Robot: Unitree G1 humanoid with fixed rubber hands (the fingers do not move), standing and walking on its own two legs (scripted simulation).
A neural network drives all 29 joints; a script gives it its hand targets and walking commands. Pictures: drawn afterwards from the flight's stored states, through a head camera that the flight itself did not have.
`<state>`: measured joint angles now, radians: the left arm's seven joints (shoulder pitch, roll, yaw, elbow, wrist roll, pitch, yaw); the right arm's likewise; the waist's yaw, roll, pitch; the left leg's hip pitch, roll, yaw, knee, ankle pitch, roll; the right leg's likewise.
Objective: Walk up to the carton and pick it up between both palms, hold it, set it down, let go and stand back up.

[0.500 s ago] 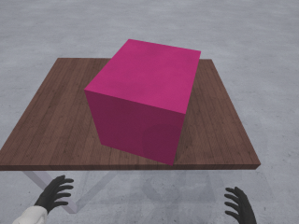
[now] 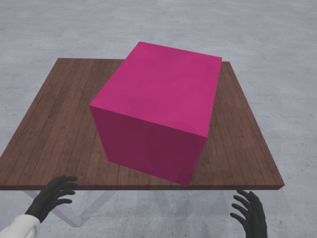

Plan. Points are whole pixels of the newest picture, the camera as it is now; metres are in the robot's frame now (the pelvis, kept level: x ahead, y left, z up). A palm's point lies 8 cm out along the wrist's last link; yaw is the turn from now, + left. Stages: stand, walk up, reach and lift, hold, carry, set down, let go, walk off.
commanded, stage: reach and lift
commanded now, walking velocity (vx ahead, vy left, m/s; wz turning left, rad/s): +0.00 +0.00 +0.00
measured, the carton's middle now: (162, 111) +0.45 -0.01 +0.05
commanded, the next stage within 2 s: none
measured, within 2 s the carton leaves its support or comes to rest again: neither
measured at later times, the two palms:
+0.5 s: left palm (42, 195) +0.21 +0.27 +0.02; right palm (242, 213) +0.16 -0.16 +0.03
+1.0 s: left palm (48, 157) +0.28 +0.26 +0.08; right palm (238, 176) +0.23 -0.16 +0.06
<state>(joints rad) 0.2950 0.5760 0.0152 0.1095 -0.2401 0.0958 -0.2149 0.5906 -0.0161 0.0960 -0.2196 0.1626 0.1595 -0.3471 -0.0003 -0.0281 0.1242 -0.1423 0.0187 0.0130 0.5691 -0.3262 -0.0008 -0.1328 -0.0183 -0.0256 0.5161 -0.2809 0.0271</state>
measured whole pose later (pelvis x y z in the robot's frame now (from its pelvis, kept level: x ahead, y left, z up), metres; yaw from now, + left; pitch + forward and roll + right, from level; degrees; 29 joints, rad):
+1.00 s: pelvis +0.02 +0.00 +0.00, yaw +0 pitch -5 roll -1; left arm 0.04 0.63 0.02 -0.02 -0.35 0.33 -0.22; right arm 0.27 -0.02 0.10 -0.30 0.21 0.39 -0.41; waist 0.00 -0.03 0.10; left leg -0.12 0.02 0.01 0.53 -0.33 0.01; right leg -0.11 -0.02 -0.03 0.48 -0.29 0.03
